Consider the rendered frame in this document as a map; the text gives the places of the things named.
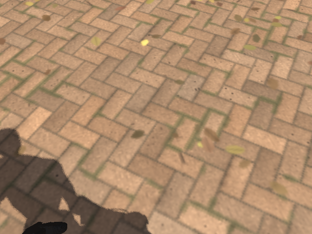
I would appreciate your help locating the left robot hand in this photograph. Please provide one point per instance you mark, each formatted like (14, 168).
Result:
(57, 227)

